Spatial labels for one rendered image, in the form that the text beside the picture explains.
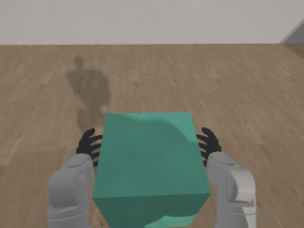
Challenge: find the left robot hand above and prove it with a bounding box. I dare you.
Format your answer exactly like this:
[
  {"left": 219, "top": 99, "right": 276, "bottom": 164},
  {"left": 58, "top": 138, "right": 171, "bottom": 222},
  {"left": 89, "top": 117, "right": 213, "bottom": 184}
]
[{"left": 76, "top": 128, "right": 103, "bottom": 167}]

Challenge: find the carton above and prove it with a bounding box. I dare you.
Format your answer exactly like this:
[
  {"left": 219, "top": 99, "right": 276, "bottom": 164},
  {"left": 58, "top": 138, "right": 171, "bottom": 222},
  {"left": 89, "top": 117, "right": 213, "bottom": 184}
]
[{"left": 92, "top": 112, "right": 212, "bottom": 228}]

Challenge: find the robot left forearm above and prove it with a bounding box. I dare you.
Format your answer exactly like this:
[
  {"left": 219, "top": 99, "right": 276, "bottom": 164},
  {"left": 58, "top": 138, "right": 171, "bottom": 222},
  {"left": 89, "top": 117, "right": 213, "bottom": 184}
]
[{"left": 47, "top": 153, "right": 95, "bottom": 228}]

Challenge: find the right robot hand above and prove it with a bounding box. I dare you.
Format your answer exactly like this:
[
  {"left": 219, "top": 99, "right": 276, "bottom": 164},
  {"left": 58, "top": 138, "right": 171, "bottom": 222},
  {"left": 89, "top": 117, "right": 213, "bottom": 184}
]
[{"left": 196, "top": 127, "right": 222, "bottom": 167}]

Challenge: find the robot right forearm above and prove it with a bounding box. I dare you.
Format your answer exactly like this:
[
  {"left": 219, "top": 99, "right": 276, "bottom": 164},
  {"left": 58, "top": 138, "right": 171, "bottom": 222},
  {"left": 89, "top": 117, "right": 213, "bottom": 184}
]
[{"left": 206, "top": 151, "right": 257, "bottom": 228}]

